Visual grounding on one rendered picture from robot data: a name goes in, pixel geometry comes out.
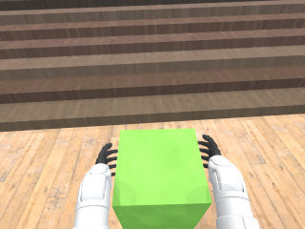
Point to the robot right hand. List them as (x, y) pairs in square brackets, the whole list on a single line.
[(211, 151)]

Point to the robot left forearm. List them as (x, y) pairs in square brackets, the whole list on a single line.
[(94, 198)]

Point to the robot left hand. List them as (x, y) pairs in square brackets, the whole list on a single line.
[(102, 156)]

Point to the carton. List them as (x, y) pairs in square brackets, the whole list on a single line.
[(160, 181)]

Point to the robot right forearm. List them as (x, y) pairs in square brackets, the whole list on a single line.
[(230, 195)]

